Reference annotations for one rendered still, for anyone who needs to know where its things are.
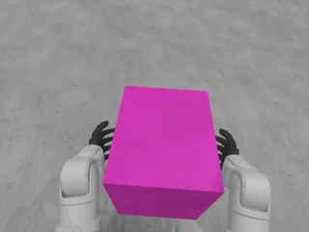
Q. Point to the robot right hand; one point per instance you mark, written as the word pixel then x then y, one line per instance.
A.
pixel 230 146

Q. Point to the robot right forearm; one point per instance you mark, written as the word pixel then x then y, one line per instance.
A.
pixel 249 196

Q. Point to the robot left hand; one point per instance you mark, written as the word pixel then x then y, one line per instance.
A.
pixel 98 137

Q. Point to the carton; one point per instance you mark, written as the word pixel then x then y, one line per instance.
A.
pixel 163 160

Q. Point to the right robot thigh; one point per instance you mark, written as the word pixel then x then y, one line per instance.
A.
pixel 185 225

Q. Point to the robot left forearm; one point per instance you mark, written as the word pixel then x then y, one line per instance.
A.
pixel 79 191

